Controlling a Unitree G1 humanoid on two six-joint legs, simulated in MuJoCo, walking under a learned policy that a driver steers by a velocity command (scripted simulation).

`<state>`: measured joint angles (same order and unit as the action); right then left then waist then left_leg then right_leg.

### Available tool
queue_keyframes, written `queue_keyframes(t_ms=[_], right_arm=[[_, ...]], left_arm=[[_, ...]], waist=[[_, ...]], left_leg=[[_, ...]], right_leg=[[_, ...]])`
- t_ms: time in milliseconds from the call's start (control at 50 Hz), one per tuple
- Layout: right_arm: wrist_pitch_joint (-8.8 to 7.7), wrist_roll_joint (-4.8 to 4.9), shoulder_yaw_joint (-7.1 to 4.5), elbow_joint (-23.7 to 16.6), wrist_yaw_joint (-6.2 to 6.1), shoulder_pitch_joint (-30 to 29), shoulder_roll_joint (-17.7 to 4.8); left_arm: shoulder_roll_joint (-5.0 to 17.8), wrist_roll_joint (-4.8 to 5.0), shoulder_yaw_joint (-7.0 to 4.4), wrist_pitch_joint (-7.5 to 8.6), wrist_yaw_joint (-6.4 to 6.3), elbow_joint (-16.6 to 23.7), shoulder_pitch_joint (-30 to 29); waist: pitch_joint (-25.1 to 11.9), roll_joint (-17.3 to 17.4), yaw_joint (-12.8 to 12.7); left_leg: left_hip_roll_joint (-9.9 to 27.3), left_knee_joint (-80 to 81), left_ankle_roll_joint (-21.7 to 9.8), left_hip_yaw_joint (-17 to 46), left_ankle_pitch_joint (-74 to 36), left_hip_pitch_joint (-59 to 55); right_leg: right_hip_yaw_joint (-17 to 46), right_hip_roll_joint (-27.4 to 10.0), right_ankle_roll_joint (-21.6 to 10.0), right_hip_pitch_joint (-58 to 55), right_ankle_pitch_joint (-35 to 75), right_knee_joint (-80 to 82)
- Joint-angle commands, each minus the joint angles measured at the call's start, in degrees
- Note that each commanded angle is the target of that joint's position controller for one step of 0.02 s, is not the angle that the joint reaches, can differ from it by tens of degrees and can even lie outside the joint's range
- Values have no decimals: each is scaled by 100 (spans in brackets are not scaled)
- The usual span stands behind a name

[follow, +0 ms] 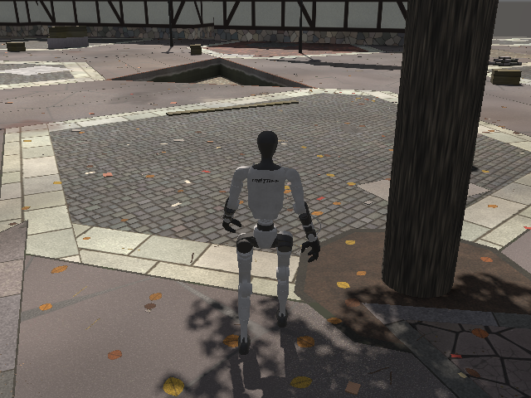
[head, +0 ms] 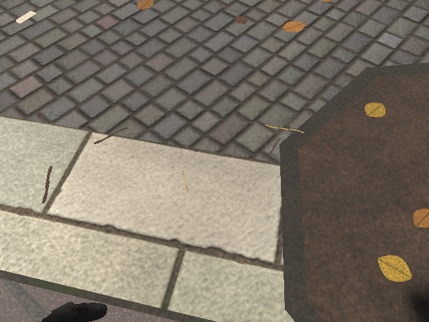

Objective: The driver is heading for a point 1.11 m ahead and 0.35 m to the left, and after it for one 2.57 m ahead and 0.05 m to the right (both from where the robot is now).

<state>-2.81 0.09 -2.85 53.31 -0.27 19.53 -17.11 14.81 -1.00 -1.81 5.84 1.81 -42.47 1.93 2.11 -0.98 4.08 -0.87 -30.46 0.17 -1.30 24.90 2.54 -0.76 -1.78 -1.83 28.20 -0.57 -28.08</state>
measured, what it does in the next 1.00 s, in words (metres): walks ahead: left foot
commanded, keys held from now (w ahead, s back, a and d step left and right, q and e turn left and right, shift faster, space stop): no key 1.00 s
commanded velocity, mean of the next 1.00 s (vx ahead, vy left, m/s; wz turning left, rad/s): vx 0.06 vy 0.00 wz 0.00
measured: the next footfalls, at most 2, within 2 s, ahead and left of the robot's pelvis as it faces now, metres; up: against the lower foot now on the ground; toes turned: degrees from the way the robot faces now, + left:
left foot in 0.34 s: +0.15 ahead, +0.14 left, +0.00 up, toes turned +0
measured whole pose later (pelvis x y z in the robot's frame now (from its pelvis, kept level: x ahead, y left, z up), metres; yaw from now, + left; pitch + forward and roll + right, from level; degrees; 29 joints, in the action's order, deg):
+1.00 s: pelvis +0.13 +0.01 +0.01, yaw +0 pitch -2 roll +0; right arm 0.1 -0.2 -1.7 60.7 -2.2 9.8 -13.1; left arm 13.4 -0.1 -1.7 -0.6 -1.8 -61.0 8.2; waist 2.4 -0.1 -0.1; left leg 1.2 -27.8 1.0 -0.1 16.4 9.7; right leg -1.8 -0.3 -0.4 11.7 -14.4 -27.8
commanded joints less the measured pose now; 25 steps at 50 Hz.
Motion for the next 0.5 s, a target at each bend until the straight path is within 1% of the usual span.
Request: queue_keyframes(t_ms=[20, 40, 60, 80, 100, 120, 140, 160, 180, 200, 220, 260, 280, 300, 320, 340, 360, 380, 400, 420, 440, 460, 500], right_arm=[[-159, 4, 65, -126, 38, 1053, -256], [-135, 156, -80, -184, 44, 598, -766], [-75, 185, -80, -333, 4, 101, -725], [17, 108, -88, -357, -56, -152, -650], [129, 41, -104, -367, -107, -162, -581], [231, 21, -82, -315, -137, 2, -436], [294, 12, -56, -268, -168, 127, -317], [321, -6, -41, -254, -200, 143, -253], [339, -27, -21, -262, -221, 64, -215], [356, -42, -13, -276, -230, -47, -220], [379, -43, -27, -281, -233, -144, -272], [419, -41, -54, -288, -222, -328, -337], [422, -56, -58, -280, -214, -379, -316], [413, -96, -58, -270, -206, -424, -296], [401, -152, -59, -287, -206, -493, -324], [375, -175, -71, -343, -222, -541, -475], [366, -90, -157, -346, -250, -721, -890], [336, -49, -146, -249, -212, -759, -674], [284, -82, -83, -226, -184, -810, -420], [234, -113, -54, -196, -169, -896, -332], [188, -103, -42, -181, -155, -943, -308], [147, -84, -42, -134, -152, -918, -312], [117, -46, -44, -37, -158, -805, -353]], left_arm=[[1204, -31, -343, -93, -46, -171, 2046], [1028, 60, -294, -149, -25, -128, 1759], [882, 86, -238, -169, -39, -70, 1232], [676, 70, -164, -174, -41, -48, 817], [549, 15, -126, -160, -43, -56, 555], [542, -55, -128, -155, -33, -92, 369], [563, -94, -135, -142, -27, -121, 233], [582, -112, -142, -133, -39, -162, 156], [605, -100, -149, -134, -60, -218, 146], [639, -76, -158, -150, -84, -281, 189], [676, -52, -164, -179, -107, -341, 236], [696, -18, -153, -254, -144, -436, 243], [669, 7, -133, -291, -156, -468, 193], [595, 34, -99, -320, -164, -507, 183], [463, 37, -48, -334, -166, -597, 322], [374, 2, -11, -341, -167, -677, 496], [424, -21, -43, -338, -162, -704, 823], [445, -29, -45, -374, -201, -733, 715], [503, -8, -63, -408, -237, -745, 609], [456, 14, -60, -441, -270, -778, 610], [464, 9, -62, -467, -288, -828, 644], [469, -2, -67, -475, -290, -878, 701], [466, 19, -72, -464, -279, -945, 670]], waist=[[-3006, -1305, -769], [-2427, -730, -836], [-1666, -439, -688], [-1156, -146, -533], [-936, -243, -328], [-886, -456, -160], [-865, -573, -69], [-879, -613, -34], [-922, -636, -54], [-985, -630, -116], [-1018, -611, -171], [-874, -565, -226], [-735, -526, -191], [-583, -474, -156], [-414, -366, -162], [-282, -144, -243], [-125, 507, -607], [-90, 750, -525], [-30, 713, -486], [-66, 738, -515], [-81, 738, -510], [-169, 668, -511], [-323, 471, -445]], left_leg=[[-330, -4032, 151, 789, 1591, 2824], [-45, -4348, 120, 968, 1414, 3069], [215, -4136, 133, 696, 1052, 3281], [427, -3754, 185, 572, 706, 3178], [617, -3319, 204, 601, 371, 2659], [616, -2999, 253, 520, 106, 2136], [583, -2627, 291, 431, -6, 1785], [556, -2223, 313, 380, -84, 1561], [548, -1834, 312, 354, -241, 1415], [548, -1511, 296, 346, -507, 1296], [536, -1264, 279, 328, -759, 1182], [503, -806, 209, 284, -1081, 969], [457, -445, 147, 222, -1295, 796], [407, -46, 74, 164, -1491, 590], [477, 343, -10, 259, -1684, 467], [786, 648, -132, 594, -1918, 420], [917, 598, -312, 697, -1597, 716], [760, 791, -335, 654, -580, 1380], [680, 940, -222, 620, -350, 1651], [646, 965, -102, 578, -582, 1689], [610, 917, -31, 537, -940, 1591], [594, 825, -10, 508, -1258, 1436], [561, 661, -22, 448, -1774, 1180]], right_leg=[[3107, -2373, -1925, -5061, 4257, -95], [2515, -2051, -1668, -4369, 3466, 138], [1970, -1769, -1423, -3570, 2881, 355], [1613, -1535, -1296, -2724, 2415, 640], [1352, -1371, -1167, -1968, 2156, 859], [1129, -1222, -1141, -1435, 1966, 1059], [901, -1112, -1153, -1105, 1910, 1172], [741, -1046, -1169, -941, 1888, 1220], [656, -1009, -1168, -925, 1757, 1234], [652, -1017, -1163, -963, 1418, 1271], [691, -1033, -1145, -985, 880, 1329], [790, -1009, -1047, -853, -584, 1448], [800, -929, -938, -713, -1374, 1462], [796, -808, -774, -564, -2057, 1448], [785, -660, -546, -470, -2523, 1401], [719, -473, -297, -425, -2742, 1208], [432, -106, -105, -460, -2559, 1051], [139, 67, 21, -1043, -2106, 844], [116, 55, 31, -1354, -1790, 672], [112, 26, -8, -1513, -1544, 584], [118, 22, -36, -1540, -1311, 533], [111, 12, -52, -1574, -1088, 502], [116, -17, -75, -1637, -677, 445]])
